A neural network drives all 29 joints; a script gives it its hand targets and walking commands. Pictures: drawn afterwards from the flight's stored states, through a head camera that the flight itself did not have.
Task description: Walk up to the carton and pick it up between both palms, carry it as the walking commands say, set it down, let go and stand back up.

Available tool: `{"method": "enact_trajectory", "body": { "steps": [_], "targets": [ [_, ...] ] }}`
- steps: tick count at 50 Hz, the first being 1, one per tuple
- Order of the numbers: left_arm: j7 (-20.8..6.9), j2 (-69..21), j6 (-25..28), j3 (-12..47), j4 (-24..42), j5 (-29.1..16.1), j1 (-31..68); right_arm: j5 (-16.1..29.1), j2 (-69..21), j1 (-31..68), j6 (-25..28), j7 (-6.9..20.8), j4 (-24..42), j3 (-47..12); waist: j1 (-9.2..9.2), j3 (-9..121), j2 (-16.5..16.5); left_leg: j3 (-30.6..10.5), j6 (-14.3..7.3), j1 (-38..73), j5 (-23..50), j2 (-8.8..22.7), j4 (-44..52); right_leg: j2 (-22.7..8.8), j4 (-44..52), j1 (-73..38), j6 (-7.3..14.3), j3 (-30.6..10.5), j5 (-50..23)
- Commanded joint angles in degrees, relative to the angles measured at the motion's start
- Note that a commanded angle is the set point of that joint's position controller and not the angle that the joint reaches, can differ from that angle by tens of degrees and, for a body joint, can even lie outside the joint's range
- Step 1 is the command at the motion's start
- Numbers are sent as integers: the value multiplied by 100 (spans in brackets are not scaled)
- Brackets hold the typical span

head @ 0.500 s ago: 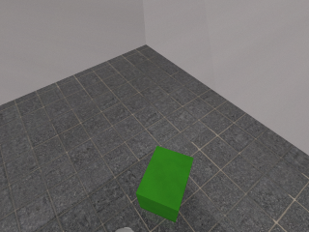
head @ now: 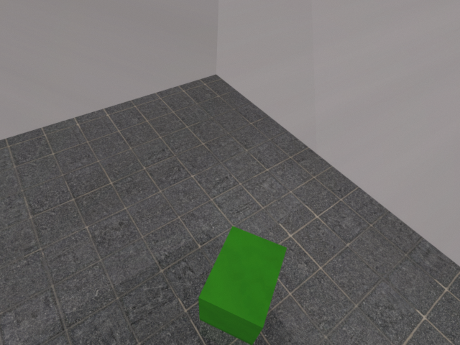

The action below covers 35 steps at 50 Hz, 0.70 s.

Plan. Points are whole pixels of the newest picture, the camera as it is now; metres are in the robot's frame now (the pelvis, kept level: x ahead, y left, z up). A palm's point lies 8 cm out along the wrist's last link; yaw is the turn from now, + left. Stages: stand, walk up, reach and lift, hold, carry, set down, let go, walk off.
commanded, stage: walk up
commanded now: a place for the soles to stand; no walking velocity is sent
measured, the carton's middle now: (242, 284) +0.47 -0.07 -0.62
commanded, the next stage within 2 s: none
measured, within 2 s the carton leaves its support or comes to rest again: neither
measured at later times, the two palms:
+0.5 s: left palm out of the picture +0.12 +0.30 -0.10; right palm out of the picture +0.11 -0.31 -0.10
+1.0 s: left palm out of the picture +0.11 +0.30 -0.11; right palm out of the picture +0.10 -0.31 -0.10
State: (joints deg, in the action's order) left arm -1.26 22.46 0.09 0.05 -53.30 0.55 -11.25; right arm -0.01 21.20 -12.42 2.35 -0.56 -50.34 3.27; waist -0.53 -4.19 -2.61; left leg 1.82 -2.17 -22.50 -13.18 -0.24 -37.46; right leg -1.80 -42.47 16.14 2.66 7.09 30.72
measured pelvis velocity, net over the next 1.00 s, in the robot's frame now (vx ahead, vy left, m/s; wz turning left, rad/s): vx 0.01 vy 0.00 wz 0.02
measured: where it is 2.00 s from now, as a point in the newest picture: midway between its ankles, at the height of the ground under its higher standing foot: outside the picture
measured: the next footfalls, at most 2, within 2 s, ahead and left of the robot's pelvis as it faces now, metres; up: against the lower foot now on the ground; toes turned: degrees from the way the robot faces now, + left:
none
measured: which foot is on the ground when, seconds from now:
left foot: down 0.00-1.00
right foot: down 0.00-1.00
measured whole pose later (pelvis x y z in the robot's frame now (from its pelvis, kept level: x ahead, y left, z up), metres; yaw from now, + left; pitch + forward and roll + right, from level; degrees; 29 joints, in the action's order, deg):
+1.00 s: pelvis +0.01 +0.00 +0.00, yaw +1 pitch -1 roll +0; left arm -1.3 22.4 0.1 0.1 -53.3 0.6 -7.3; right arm 0.0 21.1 -12.8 2.7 -0.5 -50.4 3.3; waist -0.5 -4.1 -0.8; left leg 1.3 -2.2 -22.7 -14.7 -1.5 -38.6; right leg -2.7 -40.8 15.3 1.2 7.1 24.2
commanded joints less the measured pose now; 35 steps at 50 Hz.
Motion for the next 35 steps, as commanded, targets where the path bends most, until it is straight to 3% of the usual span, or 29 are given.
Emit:
{"method": "enact_trajectory", "body": {
  "steps": [1, 2, 3, 4, 5, 6, 7, 8, 9, 10, 11, 12, 13, 15, 17, 18, 20, 21, 23, 24, 25, 26, 27, 28, 30, 31, 33, 34, 35],
  "targets": [
    [-37, 1035, 89, -644, 72, -8, -694, -245, 1420, 13, -6, -42, 392, 159, -206, 470, 1168, -1953, -363, -795, -2478, 910, 2116, 92, 1162, -1192, 189, -470, -520],
    [-6, 1178, 134, -580, 107, 42, -645, -141, 1192, 304, 10, -21, 446, 98, -253, 591, 723, -1579, -172, -706, -1932, 697, 1601, -454, 1868, -1003, 240, -1083, -391],
    [-3, 1457, 178, -645, 160, 99, -256, -109, 1077, 354, 35, -2, 396, 78, -156, 387, 77, -1024, 74, -874, -1351, 264, 1050, -909, 2275, -853, 293, -1473, 409],
    [51, 1447, 213, -661, 204, 125, 5, -23, 1072, 307, 67, 1, 310, 74, -132, 340, -154, -604, 128, -746, -908, 107, 530, -1366, 2641, -745, 617, -1873, 1201],
    [62, 1585, 226, -659, 240, 154, 155, -18, 1148, 121, 81, 24, 244, 127, -64, 317, -276, -330, 147, -339, -826, -21, -216, -1700, 2850, -255, 745, -2178, 1385],
    [75, 1466, 241, -679, 359, 138, 361, -82, 1341, -25, 73, 24, 161, 219, 1, 315, 140, -262, 89, 58, -867, 167, -530, -1841, 2637, 69, 872, -1916, 1171],
    [54, 1363, 233, -637, 429, 179, 607, -93, 1112, -194, 106, 56, 157, 188, 179, 298, -114, -267, 85, 271, -868, 171, -66, -1585, 2566, 330, 657, -1476, 1135],
    [58, 1233, 221, -589, 435, 161, 592, -116, 1050, -131, 169, 66, 203, 201, 245, 365, -120, -516, -97, 484, -576, 194, 419, -1365, 2157, 226, 518, -1224, 300],
    [32, 1301, 229, -542, 442, 106, 485, -101, 1177, -75, 179, 46, 250, 171, 226, 617, 117, -662, -83, 922, 81, 218, 533, -1032, 1849, 182, 224, -744, -558],
    [49, 1194, 235, -515, 441, 68, 439, -127, 1339, -255, 219, -19, 239, 244, 237, 1026, 435, -1030, -271, 1161, 987, 501, 609, -778, 1154, 28, 118, -475, -1303],
    [52, 1074, 223, -471, 497, -9, 409, -121, 1457, -357, 242, -37, 262, 249, 226, 1234, 574, -1632, -495, 1602, 1616, 824, 646, -462, 742, 150, -33, -372, -1378],
    [73, 1105, 223, -467, 406, -27, 227, -132, 1510, -483, 234, -75, 230, 231, 152, 1422, 369, -2262, -782, 1725, 1874, 1101, 698, -349, 413, 204, -83, -503, -1434],
    [80, 1022, 185, -499, 426, -65, 325, -133, 1610, -438, 223, -124, 217, 230, 100, 1187, 528, -2456, -964, 1676, 1888, 1310, 919, -247, 297, 495, -110, -627, -668],
    [75, 1033, 178, -486, 342, -50, 131, -94, 1473, -184, 196, -149, 315, 176, -43, 1191, 494, -2533, -1097, 1401, 1718, 1384, 922, -238, 539, 231, -84, -651, -553],
    [107, 1069, 234, -473, 312, -26, 46, -76, 1236, -37, 189, -122, 322, 106, -84, 1167, 421, -2015, -789, 902, 2296, 1073, 698, -461, 1042, -382, 24, -829, -1423],
    [119, 1255, 230, -507, 265, 36, 19, -26, 1237, -31, 180, -114, 345, 84, -49, 1274, 208, -1432, -441, 789, 2188, 778, 401, -696, 1399, -641, 118, -948, -1977],
    [138, 1371, 251, -546, 264, 38, 306, 36, 1134, -75, 139, -95, 252, 88, -49, 1135, -356, -542, -131, 161, 1500, 171, -149, -1204, 1665, -1089, 469, -963, -2690],
    [143, 1375, 233, -554, 224, 8, 217, -33, 1158, -60, 132, -91, 251, 107, -48, 1065, -83, -348, -82, 48, 926, 82, -109, -1597, 1602, -1187, 677, -1162, -2835],
    [170, 1324, 219, -532, 324, 6, 169, -79, 1122, -7, 139, -109, 250, 86, -157, 1217, -46, -328, -110, 120, 1275, 256, 6, -1373, 902, -1334, 580, -677, -3729],
    [186, 1266, 209, -531, 322, -33, 157, -69, 1129, 83, 161, -98, 261, 95, -184, 1271, 65, -587, -240, 235, 1828, 245, -106, -1176, 753, -1212, 452, -531, -3691],
    [162, 1249, 202, -542, 389, -6, 386, -76, 1147, -138, 145, -95, 187, 121, -83, 1337, -93, -397, -202, 379, 1790, 256, -87, -1191, 832, -1060, 441, -495, -3173],
    [146, 1242, 159, -518, 461, -6, 513, -40, 1212, -255, 147, -97, 183, 81, 20, 1134, -363, -708, -317, 498, 1613, 316, 1, -1060, 808, -609, 333, -457, -2612],
    [129, 1187, 139, -527, 462, -38, 601, -86, 1316, -188, 134, -101, 238, 154, 60, 1201, 45, -682, -332, 761, 1677, 335, -19, -964, 952, -396, 256, -494, -1948],
    [147, 1242, 151, -530, 471, 18, 721, -67, 1227, -155, 140, -84, 279, 125, 60, 1062, -163, -963, -443, 816, 1671, 400, 34, -880, 809, -212, 219, -460, -1751],
    [116, 1107, 94, -495, 524, -8, 800, -117, 1508, -418, 141, -114, 241, 191, 249, 1188, 468, -1725, -817, 1096, 1393, 920, 452, -539, 454, 148, 40, -410, -1220],
    [105, 1067, 115, -513, 469, -36, 705, -99, 1483, -191, 135, -107, 293, 180, 151, 1103, 486, -2166, -964, 866, 882, 1089, 894, -432, 545, 126, 37, -586, -640],
    [77, 1063, 150, -515, 363, 34, 559, -105, 1408, 136, 129, -99, 306, 111, -13, 911, 338, -2153, -866, 325, 428, 1014, 1054, -420, 1016, -156, 73, -743, -350],
    [55, 1016, 147, -484, 343, 25, 547, -150, 1385, 359, 143, -91, 321, 99, -128, 849, 649, -1712, -660, 90, -17, 778, 917, -595, 1413, -375, 109, -820, -52],
    [57, 1260, 223, -586, 313, 81, 383, -116, 1289, 395, 122, -55, 360, 48, -128, 766, 449, -1616, -427, -518, -92, 575, 771, -773, 1635, -911, 259, -1242, -180]
  ]
}}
